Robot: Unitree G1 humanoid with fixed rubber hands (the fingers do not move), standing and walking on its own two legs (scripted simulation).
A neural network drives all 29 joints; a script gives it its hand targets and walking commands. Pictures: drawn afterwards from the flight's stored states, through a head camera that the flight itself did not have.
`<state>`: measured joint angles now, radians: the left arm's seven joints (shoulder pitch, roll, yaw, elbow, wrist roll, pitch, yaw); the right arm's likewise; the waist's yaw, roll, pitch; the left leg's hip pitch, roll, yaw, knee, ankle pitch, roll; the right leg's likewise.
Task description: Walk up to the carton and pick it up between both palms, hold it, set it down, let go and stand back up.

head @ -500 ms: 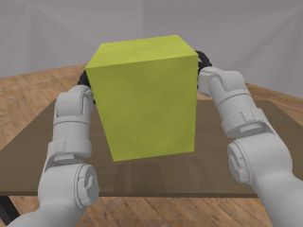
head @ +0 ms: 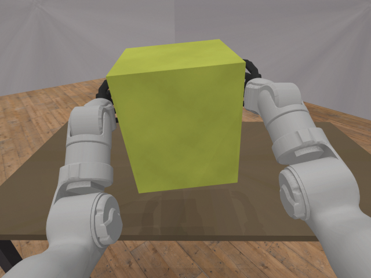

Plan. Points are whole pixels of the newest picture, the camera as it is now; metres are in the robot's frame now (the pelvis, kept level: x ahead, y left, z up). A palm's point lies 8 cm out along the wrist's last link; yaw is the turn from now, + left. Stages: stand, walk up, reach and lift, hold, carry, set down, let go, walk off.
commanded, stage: hold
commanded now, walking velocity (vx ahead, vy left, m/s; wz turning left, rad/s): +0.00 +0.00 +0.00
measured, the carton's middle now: (180, 113) +0.38 -0.01 +0.27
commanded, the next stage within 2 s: none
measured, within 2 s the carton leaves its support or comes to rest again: neither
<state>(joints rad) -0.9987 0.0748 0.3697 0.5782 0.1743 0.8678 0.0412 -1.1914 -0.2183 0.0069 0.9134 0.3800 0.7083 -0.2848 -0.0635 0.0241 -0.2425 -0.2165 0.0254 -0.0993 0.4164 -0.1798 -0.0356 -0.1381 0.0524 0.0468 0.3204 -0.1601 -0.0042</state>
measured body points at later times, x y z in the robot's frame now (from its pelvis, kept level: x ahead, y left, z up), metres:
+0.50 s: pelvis +0.01 +0.00 +0.00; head -0.10 +0.00 +0.44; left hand +0.39 +0.15 +0.28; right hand +0.38 -0.16 +0.32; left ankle +0.03 +0.14 -0.75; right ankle +0.01 -0.12 -0.75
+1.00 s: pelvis +0.00 +0.00 +0.00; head -0.11 +0.01 +0.44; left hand +0.38 +0.15 +0.29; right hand +0.38 -0.16 +0.33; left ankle +0.03 +0.14 -0.75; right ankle +0.01 -0.12 -0.75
